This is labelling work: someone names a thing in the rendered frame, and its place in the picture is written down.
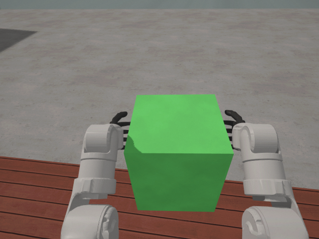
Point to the left robot upper arm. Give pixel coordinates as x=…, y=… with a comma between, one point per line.
x=91, y=221

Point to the right robot hand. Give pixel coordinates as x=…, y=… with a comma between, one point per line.
x=238, y=119

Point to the carton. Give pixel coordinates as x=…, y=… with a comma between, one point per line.
x=177, y=152

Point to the right robot forearm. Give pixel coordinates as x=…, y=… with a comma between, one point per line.
x=265, y=178

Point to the left robot hand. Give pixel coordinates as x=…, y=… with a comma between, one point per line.
x=115, y=120

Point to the left robot forearm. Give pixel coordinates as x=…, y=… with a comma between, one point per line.
x=97, y=167

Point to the right robot upper arm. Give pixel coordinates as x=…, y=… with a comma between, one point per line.
x=260, y=222

